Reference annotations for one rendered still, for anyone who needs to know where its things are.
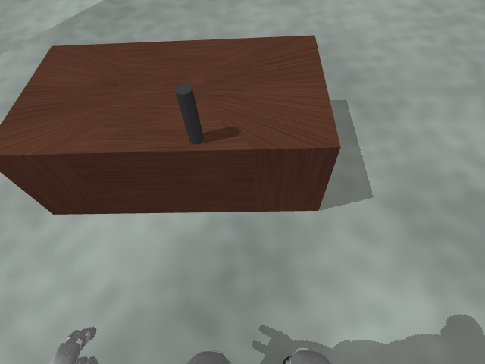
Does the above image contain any left robot hand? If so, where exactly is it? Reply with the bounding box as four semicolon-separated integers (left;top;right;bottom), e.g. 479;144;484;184
48;327;98;364

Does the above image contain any can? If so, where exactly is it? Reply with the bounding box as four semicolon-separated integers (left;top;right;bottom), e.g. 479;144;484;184
175;83;204;144

